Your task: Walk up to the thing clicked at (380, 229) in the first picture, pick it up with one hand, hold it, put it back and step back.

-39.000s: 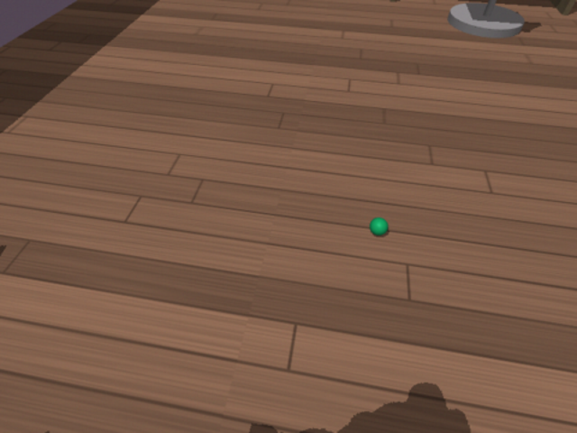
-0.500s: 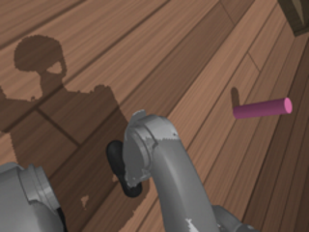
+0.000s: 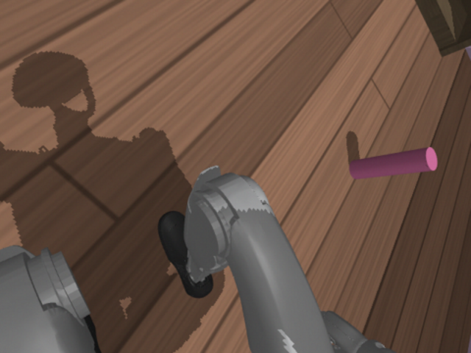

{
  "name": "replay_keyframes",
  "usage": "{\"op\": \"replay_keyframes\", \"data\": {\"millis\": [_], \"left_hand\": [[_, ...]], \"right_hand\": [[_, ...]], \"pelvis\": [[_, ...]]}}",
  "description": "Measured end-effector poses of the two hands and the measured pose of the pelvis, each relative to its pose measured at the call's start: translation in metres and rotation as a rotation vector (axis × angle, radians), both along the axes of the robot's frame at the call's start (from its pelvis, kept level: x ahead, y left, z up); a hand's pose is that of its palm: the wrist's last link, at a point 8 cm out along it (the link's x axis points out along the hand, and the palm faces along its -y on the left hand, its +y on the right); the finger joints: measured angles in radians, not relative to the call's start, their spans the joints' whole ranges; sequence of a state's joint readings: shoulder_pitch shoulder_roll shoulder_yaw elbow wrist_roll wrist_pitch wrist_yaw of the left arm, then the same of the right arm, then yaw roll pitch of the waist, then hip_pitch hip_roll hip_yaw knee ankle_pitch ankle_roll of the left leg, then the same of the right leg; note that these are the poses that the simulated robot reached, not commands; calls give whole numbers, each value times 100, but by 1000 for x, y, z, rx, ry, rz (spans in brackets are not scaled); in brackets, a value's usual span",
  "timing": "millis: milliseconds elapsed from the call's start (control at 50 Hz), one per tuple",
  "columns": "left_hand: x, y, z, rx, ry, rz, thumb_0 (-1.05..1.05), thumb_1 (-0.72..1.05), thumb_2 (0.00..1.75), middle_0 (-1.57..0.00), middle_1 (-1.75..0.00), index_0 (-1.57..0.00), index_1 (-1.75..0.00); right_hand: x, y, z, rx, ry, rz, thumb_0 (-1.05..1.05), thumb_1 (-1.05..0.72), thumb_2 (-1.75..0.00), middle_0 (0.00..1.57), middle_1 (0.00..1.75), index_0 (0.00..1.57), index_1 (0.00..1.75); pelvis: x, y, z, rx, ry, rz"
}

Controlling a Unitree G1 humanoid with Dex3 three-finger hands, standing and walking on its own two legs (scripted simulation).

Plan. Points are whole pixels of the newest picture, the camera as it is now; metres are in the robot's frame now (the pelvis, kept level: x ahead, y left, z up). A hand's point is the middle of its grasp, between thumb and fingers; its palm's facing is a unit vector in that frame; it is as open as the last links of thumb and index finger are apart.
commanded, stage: open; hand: left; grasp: from above
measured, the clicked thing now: out of the picture +0.49 +0.30 -0.27
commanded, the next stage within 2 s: withdraw in 0.70 s
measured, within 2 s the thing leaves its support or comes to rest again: neither
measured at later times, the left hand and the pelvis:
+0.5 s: hand out of the picture +0.47 +0.29 -0.26, palm faces -0.46 -0.13 -0.88, open 12.1 cm; pelvis +0.00 +0.00 +0.01, yaw +0 degrees
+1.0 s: hand out of the picture +0.49 +0.30 -0.24, palm faces -0.38 -0.12 -0.92, open 13.2 cm; pelvis +0.00 +0.00 +0.01, yaw +0 degrees
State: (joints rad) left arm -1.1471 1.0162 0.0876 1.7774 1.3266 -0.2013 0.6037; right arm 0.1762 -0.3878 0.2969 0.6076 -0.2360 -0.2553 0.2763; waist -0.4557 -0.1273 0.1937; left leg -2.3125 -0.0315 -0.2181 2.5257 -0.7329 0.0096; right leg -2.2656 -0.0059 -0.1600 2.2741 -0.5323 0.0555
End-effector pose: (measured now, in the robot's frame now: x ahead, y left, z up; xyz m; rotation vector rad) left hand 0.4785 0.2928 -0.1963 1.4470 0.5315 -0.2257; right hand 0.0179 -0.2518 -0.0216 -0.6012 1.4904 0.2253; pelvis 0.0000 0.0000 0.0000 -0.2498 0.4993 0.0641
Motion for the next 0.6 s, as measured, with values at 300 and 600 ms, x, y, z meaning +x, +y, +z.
{"op": "replay_keyframes", "data": {"millis": [300, 600], "left_hand": [[6, -1, 2, 13, -21, 7, 0, -16, 82, -36, -87, -38, -88], [4, 1, -2, 1, -4, 14, 0, -28, 90, -24, -98, -25, -98]], "right_hand": [[1, 1, 5, -9, -8, -3, 0, -91, -90, 21, 30, 20, 30], [-3, 5, 8, -2, 13, 0, 0, -90, -90, 21, 30, 20, 30]], "pelvis": [[0, 2, 3, -7, 9, -2], [0, 1, 6, -9, 8, 1]]}}
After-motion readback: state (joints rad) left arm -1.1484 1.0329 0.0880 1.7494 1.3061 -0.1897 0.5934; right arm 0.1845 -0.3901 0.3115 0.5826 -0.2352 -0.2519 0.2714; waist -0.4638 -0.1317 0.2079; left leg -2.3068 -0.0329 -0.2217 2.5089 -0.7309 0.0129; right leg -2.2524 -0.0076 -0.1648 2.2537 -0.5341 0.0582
